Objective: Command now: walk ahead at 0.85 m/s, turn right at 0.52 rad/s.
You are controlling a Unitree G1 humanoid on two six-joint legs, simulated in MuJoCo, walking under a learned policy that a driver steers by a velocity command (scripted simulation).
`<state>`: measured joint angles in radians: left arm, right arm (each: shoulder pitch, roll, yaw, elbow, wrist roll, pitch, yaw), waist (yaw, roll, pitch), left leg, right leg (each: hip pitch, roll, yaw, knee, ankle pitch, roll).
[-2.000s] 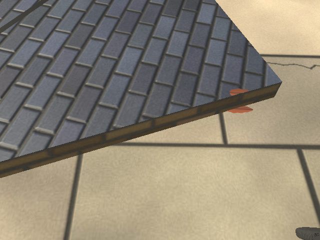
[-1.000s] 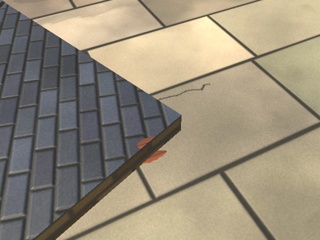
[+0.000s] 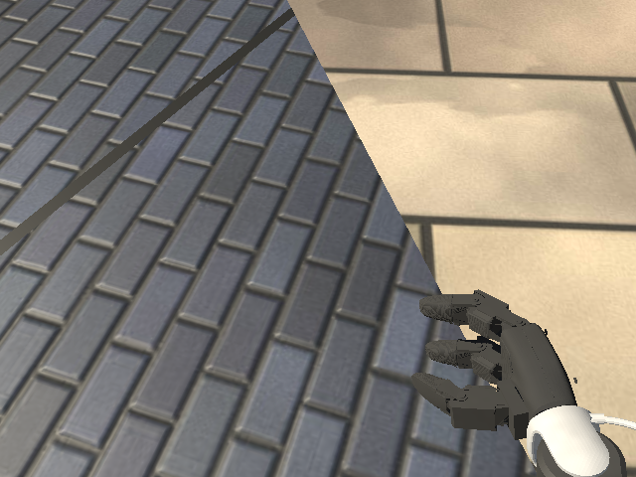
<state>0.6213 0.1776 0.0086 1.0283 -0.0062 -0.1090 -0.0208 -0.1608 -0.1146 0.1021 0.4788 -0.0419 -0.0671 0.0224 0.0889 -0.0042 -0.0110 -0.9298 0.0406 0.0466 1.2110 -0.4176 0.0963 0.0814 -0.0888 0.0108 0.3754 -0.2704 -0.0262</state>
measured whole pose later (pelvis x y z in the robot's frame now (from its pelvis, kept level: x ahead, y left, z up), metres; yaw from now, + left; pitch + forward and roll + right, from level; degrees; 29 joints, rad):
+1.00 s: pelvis +0.56 -0.02 +0.12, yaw -50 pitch +2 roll +0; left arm 0.19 0.36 0.08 0.61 0.04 0.01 -0.07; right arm 0.26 -0.30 -0.03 0.68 -0.03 -0.06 -0.02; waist -0.02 -0.04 -0.01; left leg -0.24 0.01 0.03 0.47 -0.26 0.00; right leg -0.58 0.07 0.11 1.06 -0.27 -0.04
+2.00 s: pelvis +1.13 -0.55 -0.01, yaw -10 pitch -1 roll +0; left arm 0.13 0.22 -0.02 0.67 0.07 -0.06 0.00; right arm 0.37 -0.31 -0.05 0.85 -0.01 -0.02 0.00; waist -0.01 0.00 0.05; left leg -0.17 -0.23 -0.02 0.50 -0.30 0.21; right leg -0.61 -0.13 0.10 1.21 -0.35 0.06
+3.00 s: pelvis +1.99 -0.46 -0.01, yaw +31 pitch +1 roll +1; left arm 0.12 0.27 0.00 0.69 0.01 -0.04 -0.05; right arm 0.44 -0.29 -0.04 0.86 -0.01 -0.12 0.02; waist -0.05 -0.03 0.05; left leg 0.15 -0.17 0.05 0.15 -0.31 0.16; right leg -0.77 -0.11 -0.03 0.77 0.06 -0.06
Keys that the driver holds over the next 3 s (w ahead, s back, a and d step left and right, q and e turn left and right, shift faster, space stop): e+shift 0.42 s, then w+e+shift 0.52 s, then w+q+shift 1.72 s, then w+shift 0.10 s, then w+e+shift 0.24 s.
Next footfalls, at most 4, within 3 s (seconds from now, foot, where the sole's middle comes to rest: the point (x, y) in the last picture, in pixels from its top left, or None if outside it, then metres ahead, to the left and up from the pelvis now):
0.40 right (400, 461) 0.46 -0.08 -0.65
0.86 left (349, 355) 0.67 0.03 -0.65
1.42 right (570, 375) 0.72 -0.47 -0.78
1.82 left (580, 232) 1.14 -0.56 -0.77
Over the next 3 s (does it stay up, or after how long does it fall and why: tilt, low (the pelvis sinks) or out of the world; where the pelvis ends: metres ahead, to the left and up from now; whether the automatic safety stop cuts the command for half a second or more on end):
stays up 1.99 -0.46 -0.01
